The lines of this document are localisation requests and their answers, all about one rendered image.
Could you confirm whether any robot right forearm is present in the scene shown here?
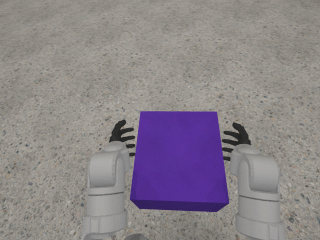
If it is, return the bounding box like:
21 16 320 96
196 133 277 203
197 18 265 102
229 144 287 240

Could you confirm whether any robot left hand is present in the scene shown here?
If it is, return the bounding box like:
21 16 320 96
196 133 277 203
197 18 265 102
109 119 136 157

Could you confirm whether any robot right hand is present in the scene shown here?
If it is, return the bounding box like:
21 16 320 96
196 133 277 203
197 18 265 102
222 122 251 161

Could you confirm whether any robot left forearm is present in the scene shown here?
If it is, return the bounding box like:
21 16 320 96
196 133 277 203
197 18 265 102
81 141 131 240

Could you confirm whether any carton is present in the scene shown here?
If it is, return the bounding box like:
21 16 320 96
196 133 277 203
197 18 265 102
130 111 229 212

